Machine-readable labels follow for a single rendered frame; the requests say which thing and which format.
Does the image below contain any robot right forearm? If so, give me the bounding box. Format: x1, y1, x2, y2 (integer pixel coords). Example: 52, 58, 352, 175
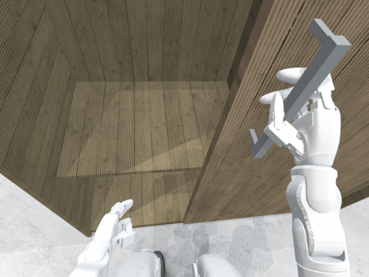
286, 165, 351, 277

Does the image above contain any robot thigh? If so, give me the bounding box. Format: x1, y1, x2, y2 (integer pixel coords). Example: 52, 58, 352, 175
192, 254, 242, 277
114, 252, 161, 277

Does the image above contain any handle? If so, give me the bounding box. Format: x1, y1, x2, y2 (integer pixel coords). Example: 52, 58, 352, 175
248, 18, 352, 159

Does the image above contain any right robot thigh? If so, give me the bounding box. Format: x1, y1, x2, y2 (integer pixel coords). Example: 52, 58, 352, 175
192, 254, 242, 277

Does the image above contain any robot left forearm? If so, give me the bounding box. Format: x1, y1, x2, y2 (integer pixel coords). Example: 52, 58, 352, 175
69, 239, 112, 277

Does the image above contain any robot right hand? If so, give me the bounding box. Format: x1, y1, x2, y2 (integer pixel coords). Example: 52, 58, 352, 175
259, 68, 341, 167

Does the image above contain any wardrobe door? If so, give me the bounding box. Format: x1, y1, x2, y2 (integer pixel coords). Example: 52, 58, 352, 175
183, 0, 369, 224
341, 180, 369, 198

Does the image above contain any robot left hand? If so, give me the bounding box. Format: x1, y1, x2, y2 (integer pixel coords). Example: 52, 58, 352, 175
93, 199, 135, 252

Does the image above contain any left robot thigh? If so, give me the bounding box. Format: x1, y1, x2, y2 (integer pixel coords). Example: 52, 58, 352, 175
114, 252, 161, 277

